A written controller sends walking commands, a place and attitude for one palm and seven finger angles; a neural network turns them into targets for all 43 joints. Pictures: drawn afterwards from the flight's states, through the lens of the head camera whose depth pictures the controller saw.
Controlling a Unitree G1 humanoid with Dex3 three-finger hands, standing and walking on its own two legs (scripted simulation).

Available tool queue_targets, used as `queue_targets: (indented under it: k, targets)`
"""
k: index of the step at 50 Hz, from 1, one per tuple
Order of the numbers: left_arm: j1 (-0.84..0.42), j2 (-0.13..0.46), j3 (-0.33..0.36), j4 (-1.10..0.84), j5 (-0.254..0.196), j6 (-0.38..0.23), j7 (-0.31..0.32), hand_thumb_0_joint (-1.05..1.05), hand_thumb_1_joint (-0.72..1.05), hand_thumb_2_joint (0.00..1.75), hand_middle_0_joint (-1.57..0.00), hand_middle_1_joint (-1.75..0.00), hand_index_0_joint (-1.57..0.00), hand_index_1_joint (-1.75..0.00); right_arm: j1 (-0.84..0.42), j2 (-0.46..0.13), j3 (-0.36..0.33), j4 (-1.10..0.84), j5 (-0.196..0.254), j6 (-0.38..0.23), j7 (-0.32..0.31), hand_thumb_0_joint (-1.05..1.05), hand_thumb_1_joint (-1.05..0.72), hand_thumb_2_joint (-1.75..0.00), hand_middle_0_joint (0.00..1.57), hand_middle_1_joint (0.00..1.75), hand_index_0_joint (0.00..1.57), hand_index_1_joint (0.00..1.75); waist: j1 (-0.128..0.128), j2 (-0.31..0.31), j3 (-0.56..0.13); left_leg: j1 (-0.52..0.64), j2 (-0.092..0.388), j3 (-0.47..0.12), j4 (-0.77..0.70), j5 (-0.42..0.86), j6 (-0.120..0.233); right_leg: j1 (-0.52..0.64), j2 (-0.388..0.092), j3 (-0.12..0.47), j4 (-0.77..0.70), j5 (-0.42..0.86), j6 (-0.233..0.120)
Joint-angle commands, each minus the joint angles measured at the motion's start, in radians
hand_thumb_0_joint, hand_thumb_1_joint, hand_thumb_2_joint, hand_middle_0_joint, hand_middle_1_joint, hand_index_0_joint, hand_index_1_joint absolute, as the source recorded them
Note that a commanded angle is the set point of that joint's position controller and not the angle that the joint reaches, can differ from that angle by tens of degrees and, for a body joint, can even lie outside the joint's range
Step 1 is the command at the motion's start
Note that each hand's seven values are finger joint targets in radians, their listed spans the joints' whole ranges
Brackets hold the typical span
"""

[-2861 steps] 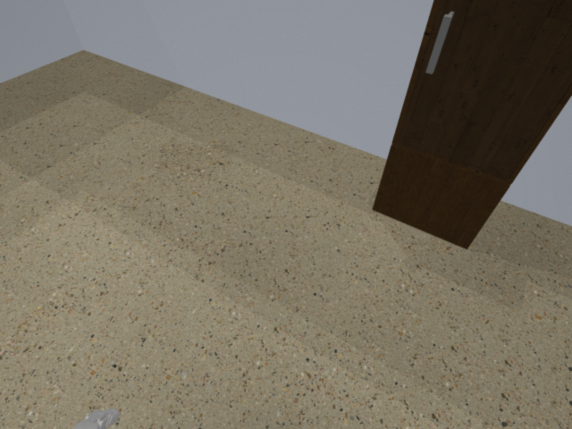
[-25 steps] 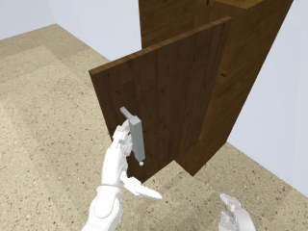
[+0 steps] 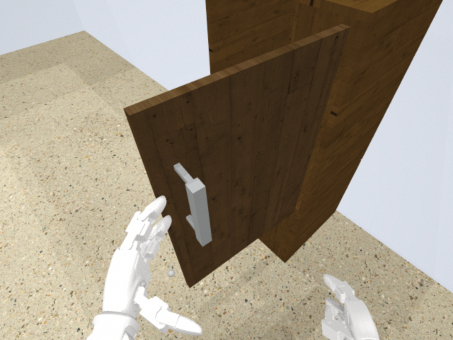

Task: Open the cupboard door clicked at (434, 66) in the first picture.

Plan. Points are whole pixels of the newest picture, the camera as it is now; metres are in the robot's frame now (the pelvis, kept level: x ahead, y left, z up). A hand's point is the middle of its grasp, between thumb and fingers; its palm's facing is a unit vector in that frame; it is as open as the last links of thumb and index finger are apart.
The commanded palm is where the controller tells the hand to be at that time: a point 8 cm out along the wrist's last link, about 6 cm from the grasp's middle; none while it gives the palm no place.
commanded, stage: slide the hand sideways off the handle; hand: left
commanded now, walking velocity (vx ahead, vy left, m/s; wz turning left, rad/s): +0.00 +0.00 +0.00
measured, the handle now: (193, 207) +0.31 +0.08 +0.09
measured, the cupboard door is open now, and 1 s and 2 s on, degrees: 84 84 84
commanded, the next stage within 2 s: draw the hand back to the body in 0.30 s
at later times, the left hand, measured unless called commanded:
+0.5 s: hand (150, 292) +0.17 +0.12 +0.09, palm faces +0.00 -1.00 -0.04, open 16.3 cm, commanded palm +0.15 +0.19 +0.10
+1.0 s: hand (81, 281) +0.17 +0.20 +0.13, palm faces +0.15 -0.97 -0.21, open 15.7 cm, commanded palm +0.13 +0.25 +0.15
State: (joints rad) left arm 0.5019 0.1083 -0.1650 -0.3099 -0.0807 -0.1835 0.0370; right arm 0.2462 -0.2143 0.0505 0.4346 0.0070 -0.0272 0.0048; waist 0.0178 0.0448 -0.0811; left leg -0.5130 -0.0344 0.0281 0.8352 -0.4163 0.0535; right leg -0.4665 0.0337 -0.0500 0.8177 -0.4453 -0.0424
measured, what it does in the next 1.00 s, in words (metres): stands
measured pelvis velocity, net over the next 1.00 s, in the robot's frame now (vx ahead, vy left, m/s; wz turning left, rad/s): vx -0.01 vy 0.01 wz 0.02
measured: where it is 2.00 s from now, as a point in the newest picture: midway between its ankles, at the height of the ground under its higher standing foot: outside the picture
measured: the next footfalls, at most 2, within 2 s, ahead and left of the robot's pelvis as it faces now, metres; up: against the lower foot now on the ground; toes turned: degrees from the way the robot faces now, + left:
none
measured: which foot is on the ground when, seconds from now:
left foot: down 0.00-1.00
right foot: down 0.00-1.00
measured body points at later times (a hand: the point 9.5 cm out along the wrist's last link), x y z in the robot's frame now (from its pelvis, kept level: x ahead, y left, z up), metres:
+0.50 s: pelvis -0.01 -0.02 -0.01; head +0.02 -0.03 +0.44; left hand +0.17 +0.18 +0.10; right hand +0.18 -0.24 -0.08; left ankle +0.01 +0.08 -0.70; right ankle -0.02 -0.09 -0.70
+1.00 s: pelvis -0.01 +0.01 +0.01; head -0.02 -0.01 +0.46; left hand +0.16 +0.25 +0.15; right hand +0.20 -0.21 -0.05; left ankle +0.01 +0.08 -0.70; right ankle -0.02 -0.09 -0.70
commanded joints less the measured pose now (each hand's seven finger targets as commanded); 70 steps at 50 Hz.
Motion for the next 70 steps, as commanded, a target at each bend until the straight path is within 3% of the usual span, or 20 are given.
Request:
queue_targets:
  k: [1, 10, 13, 18, 20, 21, 24, 29, 35, 41, 45, 46, 47, 48, 51, 53, 59, 62, 65, 70]
  targets:
    - [0.007, 0.05, 0.07, -0.259, -0.026, -0.087, -0.029, 0.0, -0.5, 0.3, -0.15, -0.3, -0.15, -0.3, -0.076, -0.102, -0.05, -0.178, 0.002, -0.072, -0.013, 0.0, -0.9, -0.9, 0.2, 0.3, 0.2, 0.3, -0.007, -0.06, -0.115, 0.088, 0.029, -0.072, -0.1, 0.26, -0.025, 0.02, -0.006, 0.014, -0.098, 0.331, 0.007]
    - [0.142, 0.105, 0.153, -0.278, -0.092, -0.135, -0.129, 0.0, -0.5, 0.3, -0.15, -0.3, -0.15, -0.3, -0.061, -0.111, -0.063, -0.177, 0.01, -0.109, -0.031, 0.0, -0.9, -0.9, 0.2, 0.3, 0.2, 0.3, -0.006, -0.077, -0.139, 0.02, 0.014, -0.068, -0.043, 0.249, -0.021, 0.026, -0.02, 0.047, -0.084, 0.397, 0.028]
    - [0.135, 0.135, 0.198, -0.266, -0.109, -0.138, -0.152, 0.0, -0.5, 0.3, -0.15, -0.3, -0.15, -0.3, -0.063, -0.114, -0.066, -0.174, 0.014, -0.112, -0.04, 0.0, -0.9, -0.9, 0.2, 0.3, 0.2, 0.3, -0.008, -0.082, -0.119, -0.01, 0.01, -0.068, -0.034, 0.209, -0.021, 0.011, -0.022, 0.057, -0.091, 0.352, 0.031]
    - [0.068, 0.113, 0.167, -0.286, -0.128, -0.154, -0.166, 0.0, -0.5, 0.3, -0.15, -0.3, -0.15, -0.3, -0.061, -0.118, -0.063, -0.178, 0.017, -0.136, -0.049, 0.0, -0.9, -0.9, 0.2, 0.3, 0.2, 0.3, -0.025, -0.056, -0.115, -0.017, 0.01, -0.074, -0.017, 0.167, -0.02, -0.03, -0.024, 0.064, -0.101, 0.26, 0.03]
    - [0.057, 0.119, 0.171, -0.285, -0.13, -0.158, -0.162, 0.0, -0.5, 0.3, -0.15, -0.3, -0.15, -0.3, -0.061, -0.118, -0.063, -0.174, 0.016, -0.145, -0.052, 0.0, -0.9, -0.9, 0.2, 0.3, 0.2, 0.3, -0.022, -0.057, -0.134, -0.021, 0.01, -0.075, -0.007, 0.162, -0.02, -0.022, -0.032, 0.081, -0.107, 0.257, 0.034]
    - [0.071, 0.158, 0.216, -0.294, -0.133, -0.159, -0.158, 0.0, -0.5, 0.3, -0.15, -0.3, -0.15, -0.3, -0.057, -0.117, -0.067, -0.172, 0.018, -0.146, -0.054, 0.0, -0.9, -0.9, 0.2, 0.3, 0.2, 0.3, -0.01, -0.065, -0.16, -0.019, 0.011, -0.075, -0.009, 0.164, -0.021, -0.002, -0.035, 0.092, -0.111, 0.264, 0.036]
    - [0.064, 0.217, 0.284, -0.29, -0.132, -0.136, -0.149, 0.0, -0.5, 0.3, -0.15, -0.3, -0.15, -0.3, -0.065, -0.113, -0.064, -0.163, 0.02, -0.141, -0.06, 0.0, -0.9, -0.9, 0.2, 0.3, 0.2, 0.3, 0.004, -0.067, -0.161, -0.024, 0.011, -0.071, -0.017, 0.157, -0.02, 0.032, -0.04, 0.112, -0.132, 0.244, 0.037]
    - [0.065, 0.199, 0.318, -0.246, -0.176, -0.076, -0.17, 0.0, -0.5, 0.3, -0.15, -0.3, -0.15, -0.3, -0.098, -0.113, -0.054, -0.153, 0.035, -0.141, -0.07, 0.0, -0.9, -0.9, 0.2, 0.3, 0.2, 0.3, 0.007, -0.067, -0.105, -0.003, 0.014, -0.07, -0.044, 0.148, -0.021, 0.05, -0.047, 0.12, -0.186, 0.229, 0.045]
    - [0.059, 0.226, 0.337, -0.302, -0.214, -0.039, -0.225, 0.0, -0.5, 0.3, -0.15, -0.3, -0.15, -0.3, -0.099, -0.122, -0.046, -0.137, 0.039, -0.173, -0.079, 0.0, -0.9, -0.9, 0.2, 0.3, 0.2, 0.3, 0.012, -0.045, -0.11, 0.059, 0.017, -0.079, -0.089, 0.208, -0.017, 0.087, -0.041, 0.084, -0.191, 0.337, 0.048]
    - [0.047, 0.25, 0.385, -0.303, -0.224, -0.012, -0.231, 0.0, -0.47, 0.32, -0.15, -0.3, -0.15, -0.3, -0.103, -0.125, -0.048, -0.117, 0.042, -0.194, -0.082, 0.0, -0.9, -0.9, 0.2, 0.3, 0.2, 0.3, 0.02, -0.042, -0.061, 0.105, 0.024, -0.086, -0.143, 0.2, -0.018, 0.067, -0.013, 0.03, -0.208, 0.249, 0.027]
    - [-0.008, 0.26, 0.393, -0.342, -0.229, 0.013, -0.235, 0.0, -0.32, 0.37, -0.16, -0.3, -0.16, -0.3, -0.113, -0.13, -0.041, -0.111, 0.043, -0.209, -0.086, 0.0, -0.9, -0.9, 0.2, 0.3, 0.2, 0.3, 0.024, 0.014, -0.062, 0.147, 0.027, -0.096, -0.179, 0.199, -0.021, 0.074, -0.007, 0.008, -0.216, 0.22, 0.017]
    - [-0.036, 0.401, 0.427, -0.393, -0.08, 0.022, -0.094, 0.0, -0.29, 0.39, -0.16, -0.3, -0.16, -0.3, -0.124, -0.119, -0.044, -0.104, 0.029, -0.189, -0.108, 0.0, -0.9, -0.9, 0.2, 0.3, 0.2, 0.3, 0.054, 0.016, -0.036, 0.159, 0.04, -0.089, -0.214, 0.169, -0.021, 0.101, -0.035, 0.086, -0.298, 0.182, 0.004]
    - [0.005, 0.311, 0.383, -0.362, -0.065, 0.038, -0.035, 0.0, -0.26, 0.4, -0.16, -0.3, -0.16, -0.3, -0.116, -0.103, -0.035, -0.096, 0.019, -0.18, -0.114, 0.0, -0.9, -0.9, 0.2, 0.3, 0.2, 0.3, 0.032, -0.006, 0.012, 0.177, 0.035, -0.086, -0.226, 0.16, -0.022, 0.097, -0.043, 0.082, -0.335, 0.153, 0.005]
    - [0.025, 0.275, 0.35, -0.352, -0.052, 0.052, -0.011, 0.0, -0.22, 0.42, -0.16, -0.3, -0.16, -0.3, -0.11, -0.105, -0.034, -0.096, 0.018, -0.176, -0.114, 0.0, -0.9, -0.9, 0.2, 0.3, 0.2, 0.3, 0.025, -0.026, 0.016, 0.191, 0.038, -0.09, -0.236, 0.152, -0.023, 0.094, -0.046, 0.073, -0.339, 0.144, 0.008]
    - [0.034, 0.276, 0.343, -0.359, -0.01, 0.066, 0.04, 0.0, -0.12, 0.47, -0.16, -0.3, -0.16, -0.3, -0.129, -0.109, -0.031, -0.074, 0.012, -0.155, -0.109, 0.0, -0.9, -0.9, 0.2, 0.3, 0.2, 0.3, 0.026, 0.0, 0.017, 0.25, 0.05, -0.097, -0.29, 0.169, -0.019, 0.139, -0.039, 0.054, -0.359, 0.161, 0.009]
    - [0.01, 0.302, 0.361, -0.379, 0.008, 0.062, 0.064, 0.0, -0.05, 0.5, -0.17, -0.3, -0.17, -0.3, -0.141, -0.111, -0.029, -0.064, 0.007, -0.154, -0.107, 0.0, -0.9, -0.9, 0.2, 0.3, 0.2, 0.3, 0.029, 0.035, 0.013, 0.274, 0.054, -0.106, -0.335, 0.168, -0.024, 0.176, -0.036, 0.045, -0.366, 0.167, 0.007]
    - [-0.017, 0.352, 0.427, -0.375, 0.029, 0.058, 0.099, 0.0, 0.17, 0.58, -0.17, -0.3, -0.17, -0.3, -0.16, -0.119, -0.028, -0.026, -0.002, -0.153, -0.101, 0.0, -0.9, -0.9, 0.2, 0.3, 0.2, 0.3, 0.04, 0.029, 0.005, 0.339, 0.07, -0.125, -0.424, 0.255, -0.04, 0.28, -0.03, 0.033, -0.398, 0.236, 0.002]
    - [-0.007, 0.338, 0.435, -0.367, 0.029, 0.058, 0.099, 0.0, 0.27, 0.63, -0.18, -0.3, -0.18, -0.3, -0.162, -0.116, -0.031, -0.015, -0.004, -0.148, -0.092, 0.0, -0.9, -0.9, 0.2, 0.3, 0.2, 0.3, 0.041, 0.041, 0.021, 0.367, 0.079, -0.128, -0.453, 0.32, -0.055, 0.303, -0.028, 0.029, -0.411, 0.264, 0.003]
    - [-0.002, 0.34, 0.457, -0.342, 0.029, 0.06, 0.098, 0.0, 0.37, 0.68, -0.18, -0.3, -0.18, -0.3, -0.16, -0.123, -0.039, -0.003, -0.007, -0.139, -0.084, 0.0, -0.9, -0.9, 0.2, 0.3, 0.2, 0.3, 0.043, 0.006, 0.022, 0.393, 0.085, -0.118, -0.46, 0.435, -0.064, 0.335, -0.027, 0.029, -0.426, 0.319, 0.006]
    - [-0.036, 0.366, 0.508, -0.332, 0.026, 0.057, 0.097, 0.0, 0.55, 0.75, -0.19, -0.3, -0.19, -0.3, -0.166, -0.13, -0.049, 0.007, -0.008, -0.121, -0.073, 0.0, -0.9, -0.9, 0.2, 0.3, 0.2, 0.3, 0.047, 0.007, 0.028, 0.41, 0.09, -0.115, -0.482, 0.457, -0.071, 0.364, -0.023, 0.033, -0.449, 0.331, 0.006]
